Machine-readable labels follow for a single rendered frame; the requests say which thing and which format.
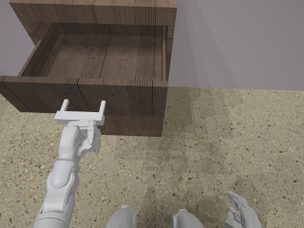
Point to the drawer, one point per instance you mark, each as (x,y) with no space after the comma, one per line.
(87,63)

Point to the robot left forearm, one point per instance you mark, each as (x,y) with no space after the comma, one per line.
(58,206)

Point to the robot left hand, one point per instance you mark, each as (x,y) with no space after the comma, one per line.
(85,132)

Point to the left robot thigh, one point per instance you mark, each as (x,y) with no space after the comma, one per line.
(123,218)

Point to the robot right hand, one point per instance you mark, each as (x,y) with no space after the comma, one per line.
(246,218)

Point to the robot right shin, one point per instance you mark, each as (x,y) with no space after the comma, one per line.
(183,210)

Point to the handle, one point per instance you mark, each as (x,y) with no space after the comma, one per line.
(64,117)

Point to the cabinet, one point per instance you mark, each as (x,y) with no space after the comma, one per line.
(35,15)

